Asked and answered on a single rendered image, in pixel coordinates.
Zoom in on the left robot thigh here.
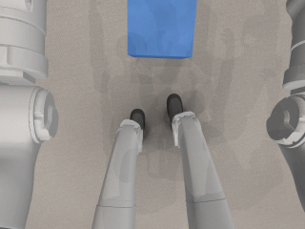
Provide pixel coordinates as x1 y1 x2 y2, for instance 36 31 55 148
91 124 143 229

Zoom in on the right robot forearm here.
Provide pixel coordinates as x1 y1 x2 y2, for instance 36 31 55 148
282 0 305 95

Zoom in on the carton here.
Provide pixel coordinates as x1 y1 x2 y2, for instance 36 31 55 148
127 0 197 59

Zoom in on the right robot upper arm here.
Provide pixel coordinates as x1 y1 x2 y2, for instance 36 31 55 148
266 94 305 213

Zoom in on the left robot upper arm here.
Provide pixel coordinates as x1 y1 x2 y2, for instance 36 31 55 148
0 84 59 229

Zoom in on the robot right foot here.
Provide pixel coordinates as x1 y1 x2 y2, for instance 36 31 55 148
167 94 183 132

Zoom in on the left robot forearm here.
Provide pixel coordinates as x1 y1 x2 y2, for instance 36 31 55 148
0 0 49 85

